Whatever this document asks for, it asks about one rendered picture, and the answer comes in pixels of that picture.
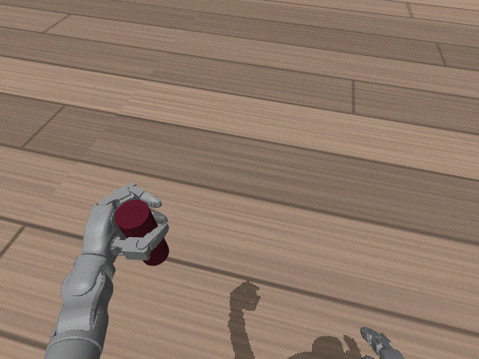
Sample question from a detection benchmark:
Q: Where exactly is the right robot hand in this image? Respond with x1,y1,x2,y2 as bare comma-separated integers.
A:
361,327,404,359

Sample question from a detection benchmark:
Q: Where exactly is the left robot hand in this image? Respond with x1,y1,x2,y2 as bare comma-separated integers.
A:
82,182,169,264

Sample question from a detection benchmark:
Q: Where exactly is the left robot arm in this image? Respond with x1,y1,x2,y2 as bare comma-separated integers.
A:
44,254,115,359

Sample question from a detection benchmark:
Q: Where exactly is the can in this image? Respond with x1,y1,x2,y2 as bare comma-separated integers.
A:
115,200,169,266

